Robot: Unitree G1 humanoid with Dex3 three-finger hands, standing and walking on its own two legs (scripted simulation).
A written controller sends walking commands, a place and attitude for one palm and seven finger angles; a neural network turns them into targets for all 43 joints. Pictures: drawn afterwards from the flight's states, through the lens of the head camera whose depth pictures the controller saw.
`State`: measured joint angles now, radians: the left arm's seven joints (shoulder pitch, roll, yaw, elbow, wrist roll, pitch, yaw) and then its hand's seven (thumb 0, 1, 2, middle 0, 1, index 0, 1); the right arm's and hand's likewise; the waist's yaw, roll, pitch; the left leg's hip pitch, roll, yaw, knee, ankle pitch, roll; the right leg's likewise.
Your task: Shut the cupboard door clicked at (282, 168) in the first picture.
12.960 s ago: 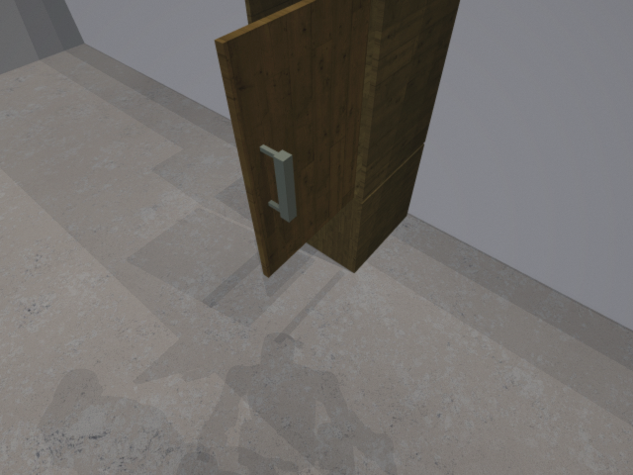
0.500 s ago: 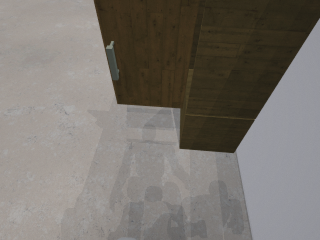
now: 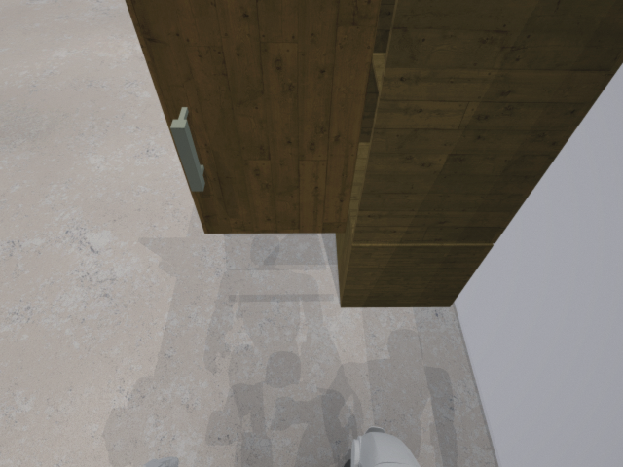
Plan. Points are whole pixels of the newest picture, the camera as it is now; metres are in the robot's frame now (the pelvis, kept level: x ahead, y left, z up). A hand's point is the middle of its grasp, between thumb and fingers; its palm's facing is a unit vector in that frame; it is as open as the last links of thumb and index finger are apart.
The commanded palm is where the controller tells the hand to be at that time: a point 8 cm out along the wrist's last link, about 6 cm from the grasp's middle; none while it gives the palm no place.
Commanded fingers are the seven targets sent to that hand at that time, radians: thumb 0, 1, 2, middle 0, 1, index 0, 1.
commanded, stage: take the last steps up to it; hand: left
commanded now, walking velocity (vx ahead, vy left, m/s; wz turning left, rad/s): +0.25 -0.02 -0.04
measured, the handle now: (191, 150) +0.67 +0.26 -0.03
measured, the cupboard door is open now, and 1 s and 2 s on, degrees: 90 90 90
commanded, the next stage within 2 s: come to a stop and stand still in 0.26 s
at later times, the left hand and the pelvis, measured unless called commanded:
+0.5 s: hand (223, 454) +0.16 +0.13 -0.17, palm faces +0.06 -0.98 -0.20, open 7.2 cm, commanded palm none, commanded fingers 0.00 0.90 0.90 -0.20 -0.30 -0.20 -0.30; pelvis +0.17 -0.04 +0.00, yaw +0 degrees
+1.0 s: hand (232, 414) +0.21 +0.13 -0.16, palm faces -0.01 -0.96 -0.29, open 7.4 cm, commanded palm none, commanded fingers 0.00 0.90 0.90 -0.20 -0.30 -0.20 -0.30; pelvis +0.16 -0.08 -0.01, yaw -2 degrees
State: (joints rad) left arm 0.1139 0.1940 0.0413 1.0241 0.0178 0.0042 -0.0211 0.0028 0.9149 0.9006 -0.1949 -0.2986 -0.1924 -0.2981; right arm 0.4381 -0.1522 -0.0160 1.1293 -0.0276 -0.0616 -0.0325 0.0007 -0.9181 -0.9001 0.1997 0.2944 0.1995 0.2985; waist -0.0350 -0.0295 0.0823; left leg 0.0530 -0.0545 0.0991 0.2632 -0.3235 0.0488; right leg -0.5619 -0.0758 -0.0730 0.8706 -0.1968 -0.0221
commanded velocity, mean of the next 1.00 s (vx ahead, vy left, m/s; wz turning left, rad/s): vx -0.02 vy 0.02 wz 0.00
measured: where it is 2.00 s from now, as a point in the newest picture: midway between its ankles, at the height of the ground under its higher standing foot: outside the picture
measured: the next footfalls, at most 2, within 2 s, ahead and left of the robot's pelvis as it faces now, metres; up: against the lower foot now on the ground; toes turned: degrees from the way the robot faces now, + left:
right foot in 0.10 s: +0.16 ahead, -0.10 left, +0.00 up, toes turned -6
left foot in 0.56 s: +0.28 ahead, +0.09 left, +0.00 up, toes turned +3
